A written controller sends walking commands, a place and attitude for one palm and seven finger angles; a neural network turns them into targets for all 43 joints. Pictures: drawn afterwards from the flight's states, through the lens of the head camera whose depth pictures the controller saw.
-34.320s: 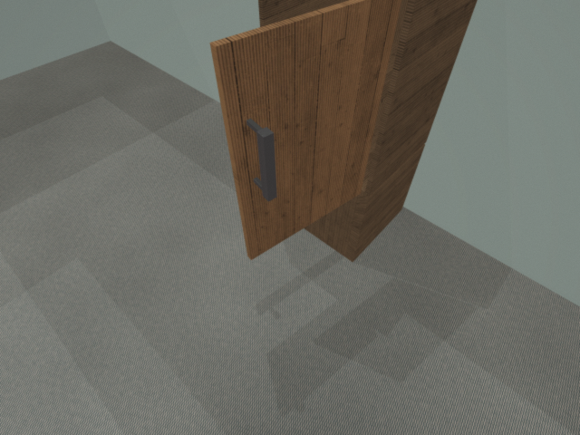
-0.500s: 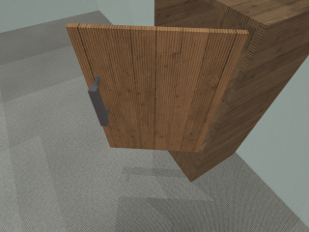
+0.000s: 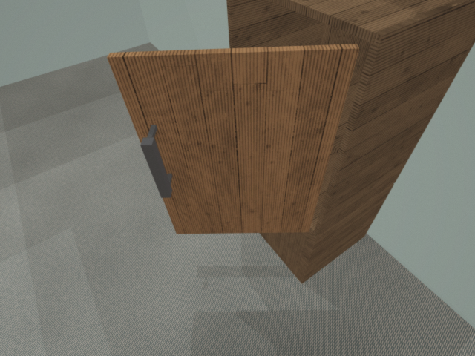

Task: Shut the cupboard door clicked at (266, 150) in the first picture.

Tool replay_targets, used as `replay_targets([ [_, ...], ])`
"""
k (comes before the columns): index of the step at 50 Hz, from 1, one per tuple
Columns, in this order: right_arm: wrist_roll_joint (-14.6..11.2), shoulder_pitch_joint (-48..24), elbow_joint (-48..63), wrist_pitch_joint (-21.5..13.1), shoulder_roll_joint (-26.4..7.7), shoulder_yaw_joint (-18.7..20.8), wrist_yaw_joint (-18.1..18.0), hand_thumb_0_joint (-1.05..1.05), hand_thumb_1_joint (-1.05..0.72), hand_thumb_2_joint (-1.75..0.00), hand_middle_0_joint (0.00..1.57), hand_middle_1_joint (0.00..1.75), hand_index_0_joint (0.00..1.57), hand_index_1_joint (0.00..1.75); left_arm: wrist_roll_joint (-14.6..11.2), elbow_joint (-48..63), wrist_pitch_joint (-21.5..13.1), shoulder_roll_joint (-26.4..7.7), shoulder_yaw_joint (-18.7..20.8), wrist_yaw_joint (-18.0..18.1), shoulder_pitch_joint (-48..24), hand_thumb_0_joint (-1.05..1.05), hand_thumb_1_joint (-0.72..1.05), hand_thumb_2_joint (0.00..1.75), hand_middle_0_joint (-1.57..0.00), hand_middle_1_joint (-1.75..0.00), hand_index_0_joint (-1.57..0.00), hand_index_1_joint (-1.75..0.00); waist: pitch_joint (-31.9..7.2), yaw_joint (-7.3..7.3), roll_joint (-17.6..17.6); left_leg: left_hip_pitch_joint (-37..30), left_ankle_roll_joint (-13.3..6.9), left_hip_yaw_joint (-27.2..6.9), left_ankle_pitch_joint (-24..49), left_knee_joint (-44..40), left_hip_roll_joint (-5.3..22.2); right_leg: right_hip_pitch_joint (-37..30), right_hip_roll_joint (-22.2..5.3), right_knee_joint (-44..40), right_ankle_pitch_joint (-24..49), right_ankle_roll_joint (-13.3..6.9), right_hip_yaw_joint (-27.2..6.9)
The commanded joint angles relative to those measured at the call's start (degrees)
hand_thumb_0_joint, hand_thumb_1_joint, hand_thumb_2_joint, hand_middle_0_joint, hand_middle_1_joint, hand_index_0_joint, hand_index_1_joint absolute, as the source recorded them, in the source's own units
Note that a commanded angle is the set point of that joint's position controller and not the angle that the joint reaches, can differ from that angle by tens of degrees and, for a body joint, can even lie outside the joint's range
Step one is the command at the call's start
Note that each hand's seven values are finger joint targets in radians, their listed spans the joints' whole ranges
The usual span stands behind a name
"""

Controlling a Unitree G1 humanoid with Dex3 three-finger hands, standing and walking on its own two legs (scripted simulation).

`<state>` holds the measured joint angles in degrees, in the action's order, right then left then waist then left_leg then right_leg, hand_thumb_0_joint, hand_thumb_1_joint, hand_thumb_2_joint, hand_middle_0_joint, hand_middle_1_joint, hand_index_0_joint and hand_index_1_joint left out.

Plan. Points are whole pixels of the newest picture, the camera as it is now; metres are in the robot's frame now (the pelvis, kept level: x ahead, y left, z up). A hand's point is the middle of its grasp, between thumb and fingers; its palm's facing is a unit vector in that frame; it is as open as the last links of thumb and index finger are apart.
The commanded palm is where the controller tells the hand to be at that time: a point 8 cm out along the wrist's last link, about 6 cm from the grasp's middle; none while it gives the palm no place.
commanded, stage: look again from close up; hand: left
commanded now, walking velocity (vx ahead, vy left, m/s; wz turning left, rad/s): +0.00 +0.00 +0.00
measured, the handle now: (160, 162) +0.50 +0.21 +0.02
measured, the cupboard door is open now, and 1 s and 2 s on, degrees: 55 55 55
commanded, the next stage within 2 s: raise the hand and make a fist in 0.62 s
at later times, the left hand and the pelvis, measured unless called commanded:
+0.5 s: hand out of the picture +0.04 +0.15 -0.16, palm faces +0.00 -0.97 -0.23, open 7.4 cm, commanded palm none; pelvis +0.01 -0.04 +0.01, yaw +1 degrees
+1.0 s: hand (164, 311) +0.20 +0.14 -0.01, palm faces +0.09 -1.00 -0.01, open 6.8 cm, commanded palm +0.12 +0.19 -0.05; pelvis -0.01 -0.04 -0.05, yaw +4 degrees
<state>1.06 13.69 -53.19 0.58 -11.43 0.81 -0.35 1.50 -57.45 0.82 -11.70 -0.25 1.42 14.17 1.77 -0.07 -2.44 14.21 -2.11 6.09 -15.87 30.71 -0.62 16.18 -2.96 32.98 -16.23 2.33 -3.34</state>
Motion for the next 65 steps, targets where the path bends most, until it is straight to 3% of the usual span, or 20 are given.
replay_targets([
  [1,0.07,1.79,2.29,-1.74,-6.96,1.56,-0.14,0.0,-0.9,-0.9,0.2,0.3,0.2,0.3,-0.25,2.99,-1.37,-7.55,1.28,0.27,0.87,0.0,0.9,0.9,-0.2,-0.3,-0.2,-0.3,0.89,-0.28,4.46,-0.28,-0.43,-8.48,-5.78,-10.59,5.57,3.41,-1.49,-8.37,-3.79,-4.11,-3.37],
  [10,-0.21,2.96,-2.28,-2.44,-6.36,0.64,-0.54,0.0,-0.9,-0.9,0.2,0.3,0.2,0.3,-0.62,0.29,-2.06,-7.67,1.19,0.22,0.77,0.0,0.9,0.9,-0.2,-0.3,-0.2,-0.3,-0.03,-0.17,3.58,-2.91,0.39,-6.89,3.93,-9.92,5.79,0.16,-2.45,-9.6,3.51,-4.21,-3.37],
  [35,-0.23,4.33,-8.37,-2.17,-3.48,0.22,-1.26,0.0,-0.9,-0.9,0.2,0.3,0.2,0.3,-0.84,-3.29,-2.49,-5.25,1.24,0.45,1.07,0.0,0.9,0.9,-0.2,-0.3,-0.2,-0.3,0.18,-0.08,3.25,-5.87,1.9,-5.31,9.01,-9.77,6.44,-2.99,-2.31,-11.38,11.85,-4.56,-2.59],
  [36,-1.07,-1.8,-4.73,-2.19,-5.73,1.03,-0.75,0.0,-0.9,-0.9,0.2,0.3,0.2,0.3,-0.57,-5.56,-3.18,-5.78,1.56,2.66,8.01,0.0,0.9,0.9,-0.2,-0.3,-0.2,-0.3,-1.11,2.51,6.39,-1.22,3.31,-3.17,6.12,3.18,7.57,-5.91,-6.87,-11.53,31.45,-2.31,-5.96],
  [37,-0.17,3.31,11.96,-13.46,-16.3,3.51,-7.8,0.0,-0.9,-0.9,0.2,0.3,0.2,0.3,-8.8,85.75,-20.46,-42.05,27.54,1.33,-43.53,0.0,0.9,0.9,-0.2,-0.3,-0.2,-0.3,-22.87,-5.33,5.24,-18.07,-0.39,-3.18,17.05,0.96,4.9,-7.79,-2.31,-4.99,25.54,-2.35,-2.69],
  [38,-2.15,-3.07,12.01,-16.19,-8.09,1.62,-7.35,0.0,-0.9,-0.9,0.2,0.3,0.2,0.3,-8.24,66.28,-15.48,-10.14,4.3,1.33,-3.37,0.0,0.9,0.9,-0.22,-0.32,-0.22,-0.32,-31.91,-0.4,-16.02,-14.68,-0.55,-1.39,25.92,-0.03,0.29,-6.93,2.29,0.73,20.7,-3.86,3.49],
  [39,-2.72,-5.52,14.08,-19.01,-7.28,0.4,-6.41,0.0,-0.9,-0.9,0.2,0.3,0.2,0.3,-12.44,64.09,-7.62,3.21,0.04,1.74,11.37,0.0,0.9,0.9,-0.24,-0.34,-0.24,-0.34,-24.12,1.49,-14.76,-11.41,1.52,-2.76,31.32,-0.58,2.15,-5.36,2.26,-0.6,17.93,-3.37,7.73],
  [40,-3.38,-2.6,11.56,-20.61,-7.42,1.08,-5.18,0.0,-0.9,-0.9,0.2,0.3,0.2,0.3,-10.69,55.79,-8.1,0.2,2.93,2.65,4.14,0.0,0.9,0.9,-0.25,-0.36,-0.25,-0.36,-7.48,-3.46,-1.7,-2.8,1.44,-5.02,19.92,0.93,1.83,4.33,2.55,-1.93,13.37,-2.09,8.24],
  [41,-2.41,-1.93,13.48,-21.24,-8.46,2.74,-4.57,0.0,-0.9,-0.9,0.2,0.3,0.2,0.3,-11.69,52.3,-11.15,0.43,5.11,1.77,4.42,0.0,0.9,0.9,-0.27,-0.38,-0.27,-0.38,0.24,-3.75,6.35,4.62,1.53,-6.11,9.29,2.09,0.78,10.39,2.46,-2.27,6.68,-1.5,8.89],
  [42,-1.94,-2.97,14.8,-21.7,-8.93,3.63,-3.95,0.0,-0.9,-0.9,0.2,0.3,0.2,0.3,-12.46,47.19,-15.09,0.7,6.54,-0.29,9.5,0.0,0.9,0.9,-0.29,-0.4,-0.29,-0.4,2.52,-2.47,13.14,10.34,1.62,-6.31,3.04,4.7,0.62,15.1,2.34,-0.67,-0.05,-1.41,8.88],
  [43,-1.2,-4.07,16.62,-22.26,-8.6,3.94,-3.11,0.0,-0.9,-0.9,0.2,0.3,0.2,0.3,-13.54,44.09,-20.01,2.76,6.5,-2.94,13.98,0.0,0.9,0.9,-0.31,-0.42,-0.31,-0.42,1.68,-0.84,16.56,15.73,2.02,-6.5,-0.92,8.14,0.1,18.35,2.26,2.32,-5.63,-1.55,8.46],
  [44,-1.26,-4.53,18.58,-22.72,-8.29,4.32,-2.01,0.0,-0.9,-0.9,0.2,0.3,0.2,0.3,-14.37,42.29,-24.83,2.83,7.44,-6.37,18.39,0.0,0.9,0.9,-0.33,-0.44,-0.33,-0.44,-0.48,1.58,13.45,18.55,2.58,-5.76,-1.39,11.27,-0.72,18.75,1.62,5.69,-6.19,-2.52,6.84],
  [45,-0.82,-4.65,19.96,-22.82,-8.09,4.5,-1.01,0.0,-0.9,-0.9,0.2,0.3,0.2,0.3,-15.28,43.29,-30.27,2.62,8.08,-9.82,19.5,0.0,0.9,0.9,-0.35,-0.46,-0.35,-0.46,-4.35,2.6,14.14,21.81,3.12,-5.4,-1.64,15.0,-1.01,20.04,1.52,10.1,-6.29,-2.97,6.55],
  [48,-0.62,-6.27,24.76,-22.38,-8.53,5.5,0.84,0.0,-0.9,-0.9,0.2,0.3,0.2,0.3,-15.61,47.05,-42.97,-1.09,9.01,-20.55,19.59,0.0,0.9,0.9,-0.4,-0.52,-0.4,-0.52,-12.88,3.46,9.72,30.27,2.97,-4.74,-1.04,25.58,-1.47,22.97,0.92,20.73,-1.07,-3.84,2.69],
  [50,-1.35,-7.05,29.14,-20.9,-9.21,5.58,0.89,0.0,-0.9,-0.9,0.2,0.3,0.2,0.3,-16.52,52.29,-40.81,-3.52,10.08,-23.13,18.24,0.0,0.9,0.9,-0.44,-0.56,-0.44,-0.56,-17.47,4.64,3.57,31.47,1.99,-3.77,-1.18,27.75,-1.76,23.36,1.0,23.29,-2.86,-4.32,1.14],
  [51,-2.0,-7.91,31.47,-20.09,-8.85,5.44,0.53,0.0,-0.9,-0.9,0.2,0.3,0.2,0.3,-17.53,55.72,-38.09,-3.38,9.95,-23.26,17.96,0.0,0.9,0.9,-0.46,-0.58,-0.46,-0.58,-18.25,4.86,3.76,31.68,1.74,-3.64,-4.3,27.59,-1.83,24.21,1.3,22.25,-8.29,-4.14,0.87],
  [53,-2.32,-7.31,34.64,-18.78,-9.08,4.91,-0.61,0.0,-0.9,-0.9,0.2,0.3,0.2,0.3,-18.64,66.33,-33.64,-5.04,10.14,-21.3,12.25,0.0,0.9,0.9,-0.49,-0.62,-0.49,-0.62,-19.4,3.6,0.53,32.03,0.99,-4.61,-5.8,28.21,-1.39,26.07,1.88,22.22,-11.07,-3.86,1.19],
  [59,-1.7,-2.82,34.58,-16.79,-8.58,3.34,-2.98,0.0,-0.9,-0.9,0.2,0.3,0.2,0.3,-15.37,86.79,-32.15,-4.6,4.69,-14.75,3.48,0.0,0.9,0.9,-0.6,-0.74,-0.6,-0.74,-22.84,-1.28,-2.08,29.1,-0.32,-7.85,-1.46,31.91,0.7,30.69,4.4,26.78,-2.49,-3.85,4.72],
  [62,-1.9,-2.8,33.76,-16.18,-8.69,2.88,-3.3,0.0,-0.9,-0.9,0.2,0.3,0.2,0.3,-14.87,81.58,-29.03,-3.96,3.66,-15.77,7.74,0.0,0.9,0.9,-0.66,-0.8,-0.66,-0.8,-20.31,-1.77,-0.89,31.14,0.18,-8.66,-5.27,31.17,1.02,32.29,4.53,25.63,-6.41,-3.59,5.73],
  [65,-2.61,-3.37,34.35,-15.25,-8.37,2.34,-3.64,0.0,-0.9,-0.9,0.2,0.3,0.2,0.3,-15.11,78.01,-23.07,-4.78,4.88,-16.83,10.55,0.0,0.9,0.9,-0.71,-0.86,-0.71,-0.86,-20.21,-0.68,0.33,32.76,0.46,-8.8,-8.6,29.41,0.71,29.97,4.19,23.29,-11.14,-3.48,5.28],
])
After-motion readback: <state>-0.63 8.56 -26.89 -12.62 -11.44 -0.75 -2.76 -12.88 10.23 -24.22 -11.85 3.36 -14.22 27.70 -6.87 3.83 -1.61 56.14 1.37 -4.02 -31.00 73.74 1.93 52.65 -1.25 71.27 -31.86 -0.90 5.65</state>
